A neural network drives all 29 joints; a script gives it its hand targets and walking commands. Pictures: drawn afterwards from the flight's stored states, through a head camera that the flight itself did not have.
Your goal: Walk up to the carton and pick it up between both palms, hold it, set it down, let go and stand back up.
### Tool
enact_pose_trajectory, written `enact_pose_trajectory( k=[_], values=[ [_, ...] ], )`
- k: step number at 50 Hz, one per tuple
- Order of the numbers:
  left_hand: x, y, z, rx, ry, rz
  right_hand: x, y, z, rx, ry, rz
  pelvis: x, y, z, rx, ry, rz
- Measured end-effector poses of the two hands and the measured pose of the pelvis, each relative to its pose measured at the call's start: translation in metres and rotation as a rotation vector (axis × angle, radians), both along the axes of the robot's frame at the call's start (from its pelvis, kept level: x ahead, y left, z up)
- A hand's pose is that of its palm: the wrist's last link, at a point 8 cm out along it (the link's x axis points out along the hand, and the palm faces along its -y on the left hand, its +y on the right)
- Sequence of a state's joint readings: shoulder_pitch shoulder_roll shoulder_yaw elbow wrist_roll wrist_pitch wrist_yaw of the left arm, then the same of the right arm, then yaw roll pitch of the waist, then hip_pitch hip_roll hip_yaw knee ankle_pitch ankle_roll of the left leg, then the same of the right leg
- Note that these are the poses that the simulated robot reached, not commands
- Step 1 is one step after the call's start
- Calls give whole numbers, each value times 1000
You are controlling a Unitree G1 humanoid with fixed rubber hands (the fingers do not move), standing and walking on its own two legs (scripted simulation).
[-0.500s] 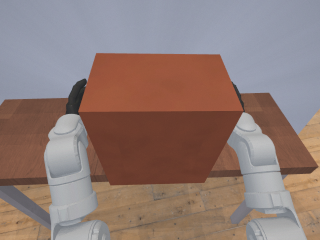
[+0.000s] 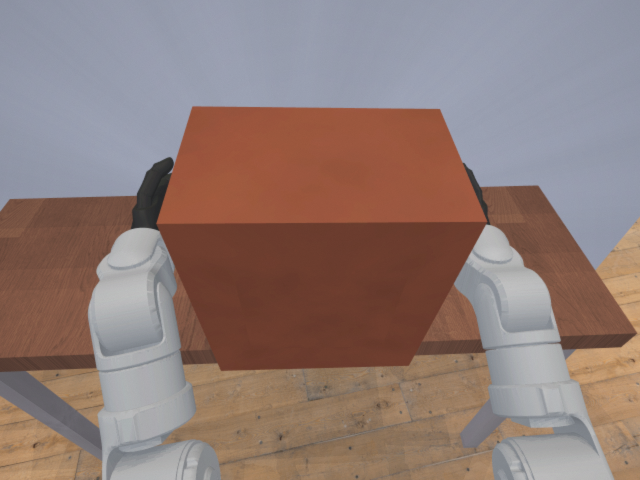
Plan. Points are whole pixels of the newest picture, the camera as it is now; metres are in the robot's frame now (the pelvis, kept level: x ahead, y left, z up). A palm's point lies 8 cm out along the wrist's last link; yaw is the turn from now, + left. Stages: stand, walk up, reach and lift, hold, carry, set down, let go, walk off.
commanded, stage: hold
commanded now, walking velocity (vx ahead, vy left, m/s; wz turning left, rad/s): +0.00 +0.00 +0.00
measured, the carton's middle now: (317, 255) +0.35 +0.00 +0.13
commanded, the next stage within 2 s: none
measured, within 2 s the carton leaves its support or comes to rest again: neither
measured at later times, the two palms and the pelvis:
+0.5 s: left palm (155, 232) +0.34 +0.17 +0.18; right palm (467, 226) +0.35 -0.17 +0.16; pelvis +0.00 +0.00 +0.00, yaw +0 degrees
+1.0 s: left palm (155, 232) +0.34 +0.17 +0.18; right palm (467, 226) +0.35 -0.17 +0.16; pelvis +0.00 +0.00 +0.00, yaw +0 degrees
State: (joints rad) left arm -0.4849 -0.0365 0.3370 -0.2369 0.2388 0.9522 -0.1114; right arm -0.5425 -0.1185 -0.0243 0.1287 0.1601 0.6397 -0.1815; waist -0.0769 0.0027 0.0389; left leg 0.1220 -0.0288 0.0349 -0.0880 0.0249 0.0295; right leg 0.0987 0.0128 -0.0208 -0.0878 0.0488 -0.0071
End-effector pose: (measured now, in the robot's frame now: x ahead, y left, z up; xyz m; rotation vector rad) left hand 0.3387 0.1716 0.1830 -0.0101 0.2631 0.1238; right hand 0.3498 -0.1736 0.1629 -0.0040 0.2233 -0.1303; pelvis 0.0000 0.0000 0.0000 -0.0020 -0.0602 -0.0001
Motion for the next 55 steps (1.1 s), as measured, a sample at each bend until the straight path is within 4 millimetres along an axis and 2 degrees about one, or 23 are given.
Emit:
enact_pose_trajectory(
  k=[55],
  values=[
    [0,0,0,0,1,0,0,0,0,0,-1,0,0,0,0,0,0,0]
  ],
)
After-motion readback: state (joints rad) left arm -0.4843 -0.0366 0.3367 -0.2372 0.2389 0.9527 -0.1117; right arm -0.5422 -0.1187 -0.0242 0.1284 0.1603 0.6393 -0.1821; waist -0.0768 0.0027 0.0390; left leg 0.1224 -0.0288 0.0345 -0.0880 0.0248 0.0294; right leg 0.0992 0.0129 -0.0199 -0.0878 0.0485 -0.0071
